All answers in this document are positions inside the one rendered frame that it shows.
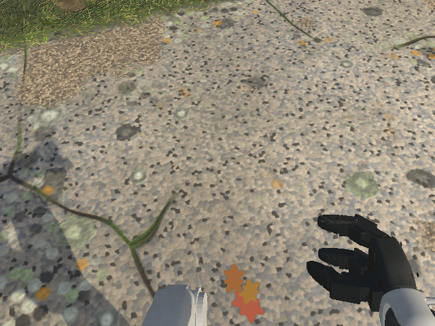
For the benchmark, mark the right robot hand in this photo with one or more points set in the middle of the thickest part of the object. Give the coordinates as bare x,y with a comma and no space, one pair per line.
371,275

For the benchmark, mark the robot left thigh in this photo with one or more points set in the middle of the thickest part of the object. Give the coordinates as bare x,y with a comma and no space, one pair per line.
178,305

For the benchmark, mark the right robot forearm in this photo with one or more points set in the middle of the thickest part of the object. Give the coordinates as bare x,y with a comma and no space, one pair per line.
405,307

